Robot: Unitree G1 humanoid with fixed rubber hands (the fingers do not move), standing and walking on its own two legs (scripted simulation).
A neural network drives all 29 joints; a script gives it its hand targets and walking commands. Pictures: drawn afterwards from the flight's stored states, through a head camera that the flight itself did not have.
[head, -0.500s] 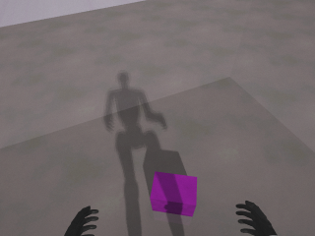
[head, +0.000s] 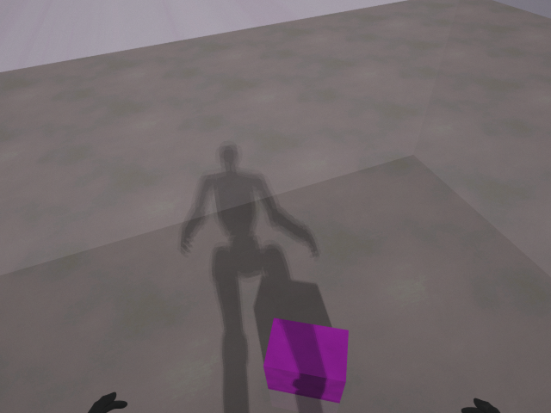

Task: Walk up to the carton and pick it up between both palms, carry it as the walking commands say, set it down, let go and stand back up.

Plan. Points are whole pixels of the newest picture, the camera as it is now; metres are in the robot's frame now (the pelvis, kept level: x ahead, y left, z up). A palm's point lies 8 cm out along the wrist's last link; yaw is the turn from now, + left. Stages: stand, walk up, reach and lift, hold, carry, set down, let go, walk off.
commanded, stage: stand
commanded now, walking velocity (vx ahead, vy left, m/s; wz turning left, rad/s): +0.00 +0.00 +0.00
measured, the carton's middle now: (306, 360) +0.46 -0.03 -0.66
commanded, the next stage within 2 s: none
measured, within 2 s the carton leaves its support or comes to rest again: neither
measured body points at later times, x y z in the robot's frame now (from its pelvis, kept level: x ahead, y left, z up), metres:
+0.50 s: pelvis +0.00 +0.01 +0.01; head -0.02 +0.00 +0.46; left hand +0.12 +0.31 -0.09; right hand +0.12 -0.29 -0.10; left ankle -0.03 +0.14 -0.74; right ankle -0.01 -0.11 -0.74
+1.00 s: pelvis -0.02 +0.01 +0.01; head -0.04 +0.00 +0.46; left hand +0.06 +0.32 -0.10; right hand +0.05 -0.29 -0.12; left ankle -0.03 +0.14 -0.74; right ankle -0.01 -0.11 -0.74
